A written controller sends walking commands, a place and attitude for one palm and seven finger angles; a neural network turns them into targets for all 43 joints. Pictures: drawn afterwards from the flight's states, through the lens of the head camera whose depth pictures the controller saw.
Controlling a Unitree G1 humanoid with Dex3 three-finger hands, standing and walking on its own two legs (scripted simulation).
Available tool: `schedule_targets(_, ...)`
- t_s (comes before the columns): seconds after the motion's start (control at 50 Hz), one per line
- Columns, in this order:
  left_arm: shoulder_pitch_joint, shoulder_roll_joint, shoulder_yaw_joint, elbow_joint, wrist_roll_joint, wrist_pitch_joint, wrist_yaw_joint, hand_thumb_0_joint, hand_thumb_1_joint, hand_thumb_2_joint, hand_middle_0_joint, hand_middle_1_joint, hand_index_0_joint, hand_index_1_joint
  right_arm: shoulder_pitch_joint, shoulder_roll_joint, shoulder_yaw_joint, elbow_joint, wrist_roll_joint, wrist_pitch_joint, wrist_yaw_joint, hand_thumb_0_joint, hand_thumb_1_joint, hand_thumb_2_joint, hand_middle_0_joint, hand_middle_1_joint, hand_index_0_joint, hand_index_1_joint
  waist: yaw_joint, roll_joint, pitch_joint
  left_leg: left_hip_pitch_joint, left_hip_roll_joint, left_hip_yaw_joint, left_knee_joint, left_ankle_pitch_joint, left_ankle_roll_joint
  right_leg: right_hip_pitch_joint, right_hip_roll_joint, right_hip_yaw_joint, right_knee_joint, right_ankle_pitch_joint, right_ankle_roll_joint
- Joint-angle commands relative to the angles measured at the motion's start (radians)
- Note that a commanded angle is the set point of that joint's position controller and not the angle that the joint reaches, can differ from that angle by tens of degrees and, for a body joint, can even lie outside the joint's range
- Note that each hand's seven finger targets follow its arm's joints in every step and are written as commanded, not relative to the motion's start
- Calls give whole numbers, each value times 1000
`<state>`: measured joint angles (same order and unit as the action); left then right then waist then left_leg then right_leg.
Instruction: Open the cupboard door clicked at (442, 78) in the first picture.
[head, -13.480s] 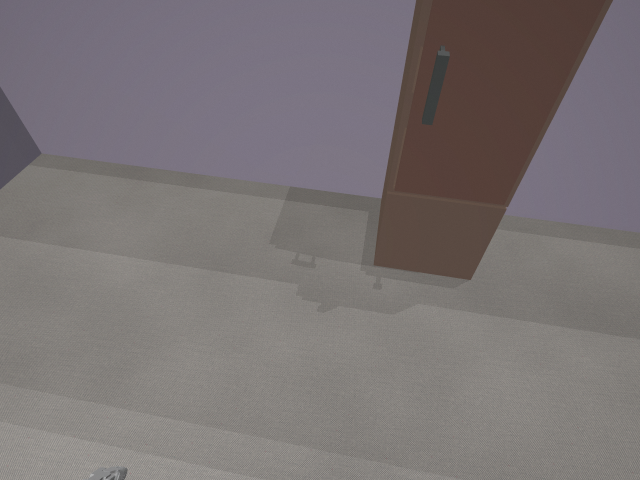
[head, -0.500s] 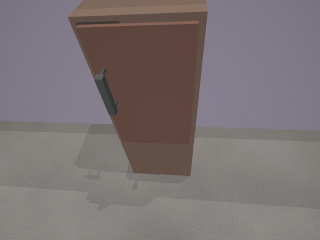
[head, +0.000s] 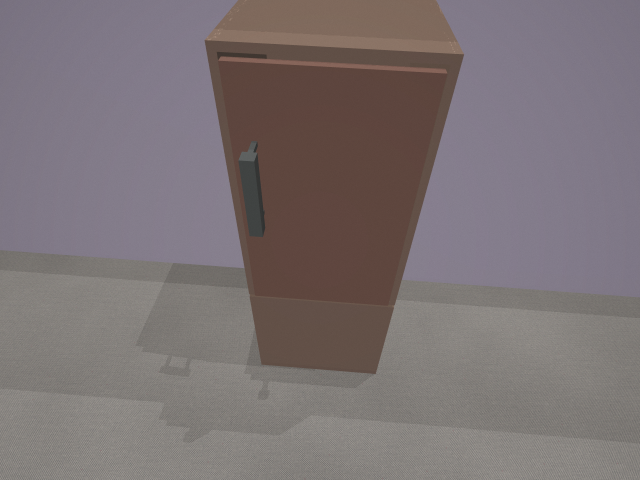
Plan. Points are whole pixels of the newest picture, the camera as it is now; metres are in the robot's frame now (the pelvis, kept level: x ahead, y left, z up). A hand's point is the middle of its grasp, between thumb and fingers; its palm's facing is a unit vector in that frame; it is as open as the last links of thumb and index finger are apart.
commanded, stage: come to a stop and stand still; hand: left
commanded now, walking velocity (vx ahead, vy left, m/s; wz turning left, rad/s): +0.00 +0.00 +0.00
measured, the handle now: (255, 190) +0.59 +0.17 +0.03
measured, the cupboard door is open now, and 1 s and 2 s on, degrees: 0 0 0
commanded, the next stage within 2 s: look again from close up in 0.14 s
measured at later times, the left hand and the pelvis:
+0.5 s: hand out of the picture +0.02 +0.16 -0.17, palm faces +0.02 -0.98 -0.19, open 7.3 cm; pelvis +0.01 -0.01 +0.00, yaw -1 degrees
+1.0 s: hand out of the picture +0.00 +0.12 -0.18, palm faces +0.06 -0.99 -0.14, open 7.3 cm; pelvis +0.01 -0.03 +0.00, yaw +0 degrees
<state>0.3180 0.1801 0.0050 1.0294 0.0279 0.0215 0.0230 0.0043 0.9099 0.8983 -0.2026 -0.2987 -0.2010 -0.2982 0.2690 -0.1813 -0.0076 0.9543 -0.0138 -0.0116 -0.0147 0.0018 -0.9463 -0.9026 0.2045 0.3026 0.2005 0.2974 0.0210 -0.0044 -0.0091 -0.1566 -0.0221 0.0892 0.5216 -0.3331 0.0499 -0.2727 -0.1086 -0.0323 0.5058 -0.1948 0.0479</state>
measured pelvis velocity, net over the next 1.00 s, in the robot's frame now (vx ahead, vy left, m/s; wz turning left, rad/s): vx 0.01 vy -0.03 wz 0.00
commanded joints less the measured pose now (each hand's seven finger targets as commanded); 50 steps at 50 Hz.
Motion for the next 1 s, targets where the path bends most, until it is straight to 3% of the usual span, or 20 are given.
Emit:
schedule_targets(0.0,20,91,14,-50,-4,-20,7,0,900,900,-200,-300,-200,-300,31,-122,-18,-36,-2,-19,-8,0,-900,-900,200,300,200,300,-8,32,102,-180,136,-154,-244,38,-8,71,9,6,-39,44,-51)
schedule_targets(0.14,24,79,13,-27,-9,-27,9,0,900,900,-200,-300,-200,-300,64,-107,-14,19,0,-27,-14,0,-900,-900,200,300,200,300,-12,33,65,-119,132,-123,-203,199,-14,95,-5,14,-46,106,-50)
schedule_targets(0.22,22,73,12,-13,-11,-28,11,0,900,900,-200,-300,-200,-300,78,-93,-12,50,2,-27,-16,0,-900,-900,200,300,200,300,-12,27,78,-116,131,-117,-196,226,-14,103,-7,13,-45,122,-52)
schedule_targets(0.32,25,60,13,3,-11,-28,13,0,900,900,-200,-300,-200,-300,90,-75,-11,83,3,-25,-18,0,-900,-900,200,300,200,300,-10,11,104,-128,130,-109,-200,181,-16,101,-8,16,-54,116,-52)
schedule_targets(0.46,35,48,13,20,-13,-35,16,0,900,900,-200,-300,-200,-300,104,-54,-11,113,3,-25,-19,0,-900,-900,200,300,200,300,-13,8,83,-100,126,-97,-185,189,-19,108,-11,25,-64,144,-58)
schedule_targets(0.56,37,46,12,30,-13,-40,16,0,900,900,-200,-300,-200,-300,106,-42,-11,127,4,-22,-19,0,-900,-900,200,300,200,300,-17,-26,87,-91,122,-87,-176,169,-22,102,-18,34,-82,149,-62)
schedule_targets(0.82,48,38,11,44,-13,-42,16,0,900,900,-200,-300,-200,-300,96,-33,-9,143,4,-19,-19,0,-900,-900,200,300,200,300,-16,-1,100,-88,123,-82,-183,144,-29,92,-12,39,-114,112,-64)
schedule_targets(0.84,51,39,10,44,-13,-43,16,0,900,900,-200,-300,-200,-300,99,-31,-9,146,4,-18,-19,0,-900,-900,200,300,200,300,-16,-8,98,-88,120,-83,-182,137,-30,94,-12,41,-118,103,-65)
schedule_targets(0.88,63,43,17,46,-9,-40,11,0,900,900,-200,-300,-200,-300,110,-38,-11,147,-1,-14,-16,0,-900,-900,200,300,200,300,-13,0,98,-99,112,-75,-175,-18,-25,84,-5,45,-121,-84,-75)
schedule_targets(0.92,69,50,25,35,-4,-33,5,0,900,900,-200,-300,-200,-300,121,-44,-14,142,-7,-5,-10,0,-900,-900,200,300,200,300,-11,-19,150,-153,105,-81,-174,-172,-14,37,4,61,-126,-266,-83)
schedule_targets(0.98,93,53,39,20,-2,-32,-2,0,900,900,-200,-300,-200,-300,127,-38,-18,123,-12,-2,-5,0,-900,-900,200,300,200,300,-5,-38,194,-208,88,-76,-133,-232,-4,-2,-3,98,-139,-381,-103)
